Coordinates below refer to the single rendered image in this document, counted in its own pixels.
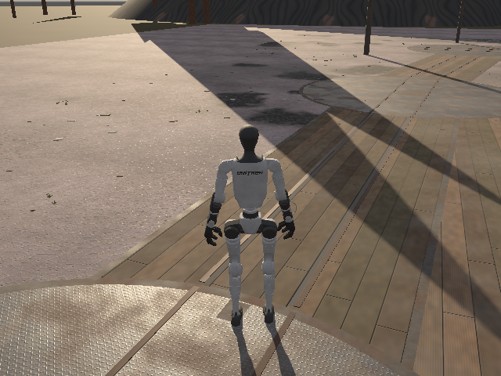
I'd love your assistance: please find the left robot hand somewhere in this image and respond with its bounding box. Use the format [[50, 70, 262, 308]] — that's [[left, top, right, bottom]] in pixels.
[[204, 226, 222, 246]]

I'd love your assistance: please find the robot left forearm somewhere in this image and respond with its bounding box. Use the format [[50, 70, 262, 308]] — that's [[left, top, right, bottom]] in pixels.
[[206, 192, 222, 228]]

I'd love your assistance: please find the right robot upper arm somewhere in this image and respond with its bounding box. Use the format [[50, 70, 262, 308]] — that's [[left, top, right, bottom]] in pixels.
[[266, 158, 287, 201]]

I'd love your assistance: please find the right robot hand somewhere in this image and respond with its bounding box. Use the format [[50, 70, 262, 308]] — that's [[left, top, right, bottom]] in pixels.
[[277, 220, 295, 240]]

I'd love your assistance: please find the left robot upper arm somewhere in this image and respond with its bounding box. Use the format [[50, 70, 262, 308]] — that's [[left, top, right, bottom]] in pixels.
[[213, 159, 233, 204]]

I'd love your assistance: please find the robot right forearm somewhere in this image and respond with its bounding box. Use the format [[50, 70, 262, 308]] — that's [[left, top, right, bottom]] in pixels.
[[279, 189, 294, 222]]

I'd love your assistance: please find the left robot thigh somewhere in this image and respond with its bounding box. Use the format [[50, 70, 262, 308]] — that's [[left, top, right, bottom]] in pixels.
[[224, 219, 243, 277]]

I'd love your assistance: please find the robot right shin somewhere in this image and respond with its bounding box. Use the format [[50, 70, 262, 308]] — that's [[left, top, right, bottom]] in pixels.
[[264, 262, 275, 313]]

